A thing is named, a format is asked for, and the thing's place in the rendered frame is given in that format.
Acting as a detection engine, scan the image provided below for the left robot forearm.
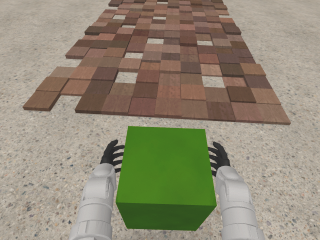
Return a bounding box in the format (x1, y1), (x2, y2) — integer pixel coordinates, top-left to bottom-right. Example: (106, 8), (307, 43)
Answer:
(68, 163), (117, 240)

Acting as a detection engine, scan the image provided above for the right robot forearm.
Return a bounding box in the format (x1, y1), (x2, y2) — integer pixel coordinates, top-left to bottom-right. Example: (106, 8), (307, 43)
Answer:
(215, 166), (265, 240)

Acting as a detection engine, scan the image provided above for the right robot hand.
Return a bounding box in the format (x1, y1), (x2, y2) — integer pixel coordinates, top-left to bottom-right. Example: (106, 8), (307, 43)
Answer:
(208, 141), (231, 177)

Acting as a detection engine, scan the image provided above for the left robot hand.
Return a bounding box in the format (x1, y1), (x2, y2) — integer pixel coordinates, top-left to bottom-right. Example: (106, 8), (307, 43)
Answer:
(100, 139), (125, 173)

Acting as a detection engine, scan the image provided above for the carton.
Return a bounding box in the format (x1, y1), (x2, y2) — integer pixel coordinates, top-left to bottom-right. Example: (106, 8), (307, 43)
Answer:
(115, 126), (217, 231)

